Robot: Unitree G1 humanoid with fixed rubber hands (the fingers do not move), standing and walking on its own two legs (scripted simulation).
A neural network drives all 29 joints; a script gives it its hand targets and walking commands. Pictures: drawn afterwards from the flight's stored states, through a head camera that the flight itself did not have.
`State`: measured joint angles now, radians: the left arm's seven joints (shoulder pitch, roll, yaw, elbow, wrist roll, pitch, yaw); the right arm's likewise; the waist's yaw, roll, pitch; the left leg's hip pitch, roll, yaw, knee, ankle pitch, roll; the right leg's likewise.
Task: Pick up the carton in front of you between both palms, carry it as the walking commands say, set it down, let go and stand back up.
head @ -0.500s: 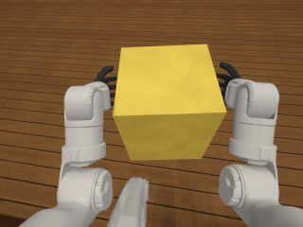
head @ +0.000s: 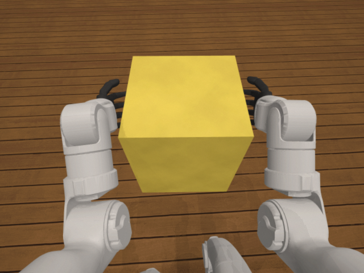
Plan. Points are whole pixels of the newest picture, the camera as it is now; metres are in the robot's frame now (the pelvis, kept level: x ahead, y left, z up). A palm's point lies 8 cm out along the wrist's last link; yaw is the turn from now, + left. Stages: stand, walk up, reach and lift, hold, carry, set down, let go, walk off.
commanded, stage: carry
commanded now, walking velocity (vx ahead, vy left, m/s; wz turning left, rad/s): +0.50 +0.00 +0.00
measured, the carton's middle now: (184, 130) +0.40 -0.02 +0.08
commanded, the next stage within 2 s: none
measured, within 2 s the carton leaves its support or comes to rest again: neither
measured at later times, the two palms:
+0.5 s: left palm (113, 47) +0.62 +0.14 +0.15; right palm (225, 36) +0.65 -0.16 +0.15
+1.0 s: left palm (116, 16) +0.86 +0.16 +0.12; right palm (204, 10) +0.87 -0.13 +0.13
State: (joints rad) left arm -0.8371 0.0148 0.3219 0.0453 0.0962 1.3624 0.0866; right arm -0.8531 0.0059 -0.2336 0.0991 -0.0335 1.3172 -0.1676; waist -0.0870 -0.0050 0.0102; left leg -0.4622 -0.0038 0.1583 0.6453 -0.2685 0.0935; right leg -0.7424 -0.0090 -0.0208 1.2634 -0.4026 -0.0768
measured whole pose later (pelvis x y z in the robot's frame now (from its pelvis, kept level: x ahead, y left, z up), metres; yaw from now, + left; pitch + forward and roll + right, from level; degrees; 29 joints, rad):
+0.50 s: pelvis +0.28 -0.03 +0.03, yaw +3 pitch +5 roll +1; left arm -0.72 -0.02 0.23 0.22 0.08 1.29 0.12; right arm -0.76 -0.02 -0.23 0.25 -0.08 1.30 -0.12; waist 0.03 0.02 -0.10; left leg -0.64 0.08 0.06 0.78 -0.21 -0.01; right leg -0.20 -0.01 -0.12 0.36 -0.25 -0.04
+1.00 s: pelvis +0.59 +0.01 +0.03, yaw +1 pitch +5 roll -1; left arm -0.17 -0.14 0.11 -0.36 0.12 1.21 0.09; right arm -0.18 0.14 -0.12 -0.35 -0.10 1.19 -0.07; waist -0.02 0.00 -0.11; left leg -0.04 0.04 0.17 0.26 -0.29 0.00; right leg -0.55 -0.07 -0.14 0.54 -0.11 0.02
